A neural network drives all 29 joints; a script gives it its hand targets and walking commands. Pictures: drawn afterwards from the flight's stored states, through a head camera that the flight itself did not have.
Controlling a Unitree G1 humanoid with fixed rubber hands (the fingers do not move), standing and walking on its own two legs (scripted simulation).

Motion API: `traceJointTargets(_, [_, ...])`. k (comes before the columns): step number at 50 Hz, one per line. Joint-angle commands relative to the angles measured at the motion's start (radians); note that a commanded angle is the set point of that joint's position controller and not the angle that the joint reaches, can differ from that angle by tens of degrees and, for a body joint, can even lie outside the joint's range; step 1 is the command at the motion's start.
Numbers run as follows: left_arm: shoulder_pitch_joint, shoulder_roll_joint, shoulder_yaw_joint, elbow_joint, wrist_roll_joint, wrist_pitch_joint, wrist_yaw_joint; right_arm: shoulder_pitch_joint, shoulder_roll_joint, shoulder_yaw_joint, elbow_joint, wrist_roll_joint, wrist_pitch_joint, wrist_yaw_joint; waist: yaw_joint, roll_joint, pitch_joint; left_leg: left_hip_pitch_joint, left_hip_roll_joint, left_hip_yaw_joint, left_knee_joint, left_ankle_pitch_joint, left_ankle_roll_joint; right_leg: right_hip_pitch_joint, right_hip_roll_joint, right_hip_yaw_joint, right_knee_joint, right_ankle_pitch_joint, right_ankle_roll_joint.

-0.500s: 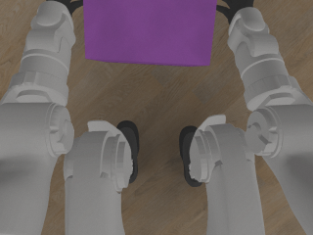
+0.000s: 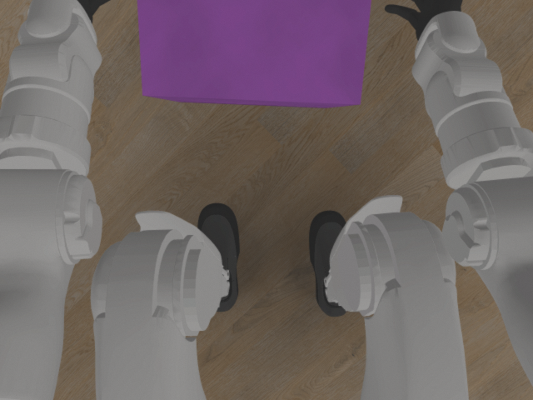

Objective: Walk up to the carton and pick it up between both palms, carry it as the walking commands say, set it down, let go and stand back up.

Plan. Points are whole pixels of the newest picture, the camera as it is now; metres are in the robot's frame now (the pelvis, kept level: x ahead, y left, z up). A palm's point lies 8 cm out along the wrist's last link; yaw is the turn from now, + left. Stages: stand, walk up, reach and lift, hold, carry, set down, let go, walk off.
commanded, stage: set down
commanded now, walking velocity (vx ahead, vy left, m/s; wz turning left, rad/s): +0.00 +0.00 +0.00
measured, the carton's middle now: (256, 11) +0.55 +0.03 -0.26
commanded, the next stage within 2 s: let go in 1.44 s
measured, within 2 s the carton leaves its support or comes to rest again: neither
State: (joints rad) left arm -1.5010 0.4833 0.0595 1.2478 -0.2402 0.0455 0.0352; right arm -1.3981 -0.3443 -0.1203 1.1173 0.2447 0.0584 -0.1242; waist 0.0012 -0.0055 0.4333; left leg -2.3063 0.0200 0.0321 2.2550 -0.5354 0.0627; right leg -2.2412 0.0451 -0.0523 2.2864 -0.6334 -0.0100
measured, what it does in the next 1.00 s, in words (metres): rises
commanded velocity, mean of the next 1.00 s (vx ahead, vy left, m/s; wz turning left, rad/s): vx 0.00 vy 0.00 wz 0.00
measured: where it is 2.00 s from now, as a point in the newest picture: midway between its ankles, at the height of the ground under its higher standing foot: (275, 277)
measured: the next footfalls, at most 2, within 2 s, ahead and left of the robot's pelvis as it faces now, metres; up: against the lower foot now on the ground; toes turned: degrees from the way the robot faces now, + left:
none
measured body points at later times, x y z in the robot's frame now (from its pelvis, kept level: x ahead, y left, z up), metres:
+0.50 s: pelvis -0.02 +0.00 +0.08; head +0.36 +0.01 +0.32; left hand +0.57 +0.24 -0.06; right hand +0.55 -0.18 -0.08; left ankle +0.12 +0.10 -0.31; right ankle +0.10 -0.11 -0.31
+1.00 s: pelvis -0.01 +0.00 +0.22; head +0.36 +0.01 +0.45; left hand +0.57 +0.25 +0.09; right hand +0.55 -0.18 +0.07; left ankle +0.12 +0.11 -0.31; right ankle +0.10 -0.11 -0.31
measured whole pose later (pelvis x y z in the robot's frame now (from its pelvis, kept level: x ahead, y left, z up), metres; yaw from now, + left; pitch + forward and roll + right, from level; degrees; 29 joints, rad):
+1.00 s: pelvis -0.01 +0.00 +0.22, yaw +1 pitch +30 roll -1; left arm -1.45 0.58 0.18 0.77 -0.19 0.36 -0.03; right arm -1.33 -0.35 -0.19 0.57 0.21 0.40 -0.17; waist -0.01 0.01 0.52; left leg -1.66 -0.03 -0.01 1.52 -0.39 0.02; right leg -1.62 0.06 -0.01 1.55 -0.46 -0.01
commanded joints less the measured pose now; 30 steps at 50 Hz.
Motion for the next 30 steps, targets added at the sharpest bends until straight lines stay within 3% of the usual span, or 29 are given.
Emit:
traceJointTargets(1, [-0.261, 0.19, 0.032, -0.145, 0.006, -0.019, 0.002, -0.259, -0.098, 0.002, -0.181, 0.017, -0.014, -0.008, 0.025, 0.032, -1.248, 0.759, -0.005, -0.083, -0.123, 0.356, -0.035, 0.423, 0.003, 0.044, -0.188, 0.303, 0.038])
traceJointTargets(3, [-0.298, 0.173, 0.002, -0.254, -0.007, -0.009, 0.005, -0.248, -0.109, -0.005, -0.222, 0.02, -0.006, -0.015, 0.004, 0.059, -1.403, 0.873, -0.006, -0.091, -0.141, 0.419, -0.043, 0.491, 0.004, 0.019, -0.18, 0.351, 0.032])
traceJointTargets(4, [-0.287, 0.233, 0.035, -0.32, 0.006, -0.004, 0.016, -0.262, -0.133, -0.009, -0.285, 0.03, 0.004, -0.02, 0.02, 0.063, -1.509, 0.928, -0.014, -0.072, -0.147, 0.417, -0.039, 0.551, 0.014, 0.022, -0.193, 0.357, 0.037])
traceJointTargets(6, [-0.316, 0.254, 0.028, -0.384, -0.022, 0.025, 0.022, -0.27, -0.129, 0.006, -0.358, 0.052, 0.035, -0.04, 0.011, 0.053, -1.675, 1.034, -0.016, -0.058, -0.156, 0.424, -0.034, 0.623, 0.024, 0.002, -0.211, 0.343, 0.03])
traceJointTargets(7, [-0.31, 0.246, 0.031, -0.401, -0.022, 0.044, 0.019, -0.267, -0.12, -0.001, -0.379, 0.055, 0.05, -0.045, 0.013, 0.048, -1.702, 1.048, -0.019, -0.054, -0.158, 0.458, -0.039, 0.66, 0.018, -0.005, -0.217, 0.374, 0.029])
traceJointTargets(8, [-0.288, 0.272, 0.04, -0.419, -0.002, 0.058, 0.02, -0.243, -0.123, -0.011, -0.397, 0.056, 0.07, -0.049, 0.021, 0.084, -1.715, 1.094, -0.022, -0.053, -0.169, 0.469, -0.038, 0.664, 0.022, -0.001, -0.23, 0.372, 0.031])
traceJointTargets(10, [-0.294, 0.251, 0.056, -0.428, 0.008, 0.073, 0.014, -0.253, -0.115, -0.021, -0.417, 0.025, 0.086, -0.054, 0.016, 0.043, -1.662, 1.031, -0.025, -0.047, -0.202, 0.391, -0.028, 0.638, 0.022, -0.005, -0.262, 0.311, 0.029])
traceJointTargets(11, [-0.322, 0.277, 0.071, -0.483, 0.009, 0.084, 0.017, -0.275, -0.145, -0.04, -0.482, 0.03, 0.095, -0.058, 0.018, 0.069, -1.729, 1.07, -0.026, -0.043, -0.203, 0.405, -0.029, 0.685, 0.023, 0.006, -0.271, 0.334, 0.025])
traceJointTargets(12, [-0.316, 0.288, 0.073, -0.494, 0.016, 0.094, 0.014, -0.27, -0.134, -0.049, -0.503, 0.03, 0.107, -0.062, 0.006, 0.07, -1.696, 1.039, -0.023, -0.055, -0.227, 0.366, -0.021, 0.656, 0.022, -0.003, -0.276, 0.303, 0.026])
traceJointTargets(13, [-0.311, 0.248, 0.052, -0.432, 0.01, 0.106, 0.007, -0.255, -0.107, -0.037, -0.432, 0.018, 0.12, -0.063, -0.008, 0.069, -1.611, 0.998, -0.022, -0.056, -0.251, 0.323, -0.026, 0.628, 0.02, 0.002, -0.306, 0.268, 0.016])
traceJointTargets(14, [-0.292, 0.251, 0.067, -0.438, 0.024, 0.113, 0.006, -0.259, -0.111, -0.049, -0.436, 0.018, 0.125, -0.061, 0.02, 0.082, -1.642, 1.034, -0.026, -0.047, -0.266, 0.333, -0.034, 0.654, 0.019, -0.004, -0.308, 0.28, 0.019])
traceJointTargets(15, [-0.306, 0.266, 0.074, -0.455, 0.027, 0.121, 0.006, -0.26, -0.149, -0.084, -0.474, -0.01, 0.128, -0.065, -0.014, 0.093, -1.689, 1.073, -0.024, -0.049, -0.269, 0.36, -0.04, 0.651, 0.025, -0.006, -0.318, 0.289, 0.019])
traceJointTargets(17, [-0.246, 0.223, 0.076, -0.341, 0.013, 0.139, -0.006, -0.241, -0.121, -0.078, -0.419, -0.022, 0.14, -0.069, -0.02, 0.059, -1.62, 0.985, -0.024, -0.047, -0.312, 0.28, -0.038, 0.67, 0.02, -0.004, -0.361, 0.251, 0.012])
traceJointTargets(18, [-0.29, 0.252, 0.09, -0.441, 0.031, 0.141, -0.003, -0.264, -0.147, -0.102, -0.489, -0.036, 0.139, -0.07, -0.026, 0.08, -1.659, 1.002, -0.03, -0.05, -0.328, 0.306, -0.039, 0.673, 0.025, 0.001, -0.37, 0.284, 0.017])
traceJointTargets(19, [-0.27, 0.231, 0.077, -0.416, 0.018, 0.142, -0.009, -0.243, -0.125, -0.092, -0.448, -0.037, 0.145, -0.068, -0.029, 0.072, -1.677, 1.014, -0.036, -0.046, -0.344, 0.309, -0.041, 0.685, 0.027, -0.002, -0.381, 0.283, 0.014])
traceJointTargets(20, [-0.252, 0.235, 0.082, -0.421, 0.019, 0.149, -0.009, -0.267, -0.134, -0.089, -0.499, -0.03, 0.148, -0.068, -0.018, 0.074, -1.718, 1.043, -0.042, -0.05, -0.351, 0.347, -0.037, 0.687, 0.036, -0.006, -0.384, 0.313, 0.019])
traceJointTargets(21, [-0.275, 0.237, 0.078, -0.433, 0.012, 0.15, -0.013, -0.24, -0.13, -0.09, -0.497, -0.037, 0.152, -0.066, -0.046, 0.062, -1.751, 1.063, -0.04, -0.049, -0.354, 0.372, -0.042, 0.707, 0.035, -0.007, -0.408, 0.335, 0.017])
traceJointTargets(22, [-0.234, 0.229, 0.086, -0.362, 0.021, 0.155, -0.019, -0.217, -0.107, -0.081, -0.438, -0.046, 0.164, -0.066, -0.033, 0.055, -1.7, 1.035, -0.041, -0.045, -0.381, 0.335, -0.038, 0.701, 0.031, -0.003, -0.432, 0.296, 0.013])
traceJointTargets(23, [-0.253, 0.209, 0.09, -0.368, 0.018, 0.161, -0.023, -0.233, -0.112, -0.09, -0.459, -0.051, 0.16, -0.065, -0.044, 0.034, -1.713, 1.025, -0.042, -0.045, -0.391, 0.339, -0.039, 0.743, 0.034, -0.001, -0.446, 0.321, 0.016])
traceJointTargets(24, [-0.251, 0.253, 0.116, -0.441, 0.029, 0.164, -0.024, -0.229, -0.14, -0.101, -0.52, -0.062, 0.164, -0.065, -0.037, 0.039, -1.783, 1.05, -0.046, -0.038, -0.4, 0.373, -0.042, 0.784, 0.037, 0.006, -0.453, 0.359, 0.016])
traceJointTargets(26, [-0.265, 0.262, 0.105, -0.466, 0.009, 0.181, -0.026, -0.276, -0.124, -0.072, -0.574, -0.025, 0.186, -0.066, -0.027, 0.016, -1.854, 1.096, -0.052, -0.039, -0.44, 0.359, -0.025, 0.842, 0.039, -0.003, -0.488, 0.348, 0.021])
traceJointTargets(27, [-0.241, 0.25, 0.11, -0.392, 0.008, 0.191, -0.031, -0.261, -0.112, -0.059, -0.524, -0.034, 0.201, -0.065, -0.018, 0.002, -1.821, 1.073, -0.051, -0.033, -0.456, 0.331, -0.026, 0.831, 0.034, -0.002, -0.508, 0.313, 0.02])
traceJointTargets(28, [-0.249, 0.279, 0.133, -0.434, 0.039, 0.199, -0.029, -0.284, -0.105, -0.052, -0.564, -0.012, 0.213, -0.066, 0.024, 0.031, -1.843, 1.077, -0.058, -0.012, -0.473, 0.33, -0.028, 0.879, 0.039, 0.016, -0.534, 0.331, 0.023])
traceJointTargets(29, [-0.266, 0.284, 0.138, -0.488, 0.036, 0.199, -0.032, -0.268, -0.109, -0.069, -0.592, -0.026, 0.219, -0.069, 0.011, 0.016, -1.873, 1.097, -0.059, -0.031, -0.507, 0.343, -0.023, 0.896, 0.039, 0.008, -0.542, 0.338, 0.026])
traceJointTargets(30, [-0.289, 0.307, 0.147, -0.544, 0.043, 0.202, -0.029, -0.279, -0.108, -0.059, -0.611, -0.011, 0.228, -0.069, 0.021, 0.026, -1.936, 1.159, -0.06, -0.032, -0.51, 0.368, -0.025, 0.909, 0.043, 0.007, -0.551, 0.347, 0.023])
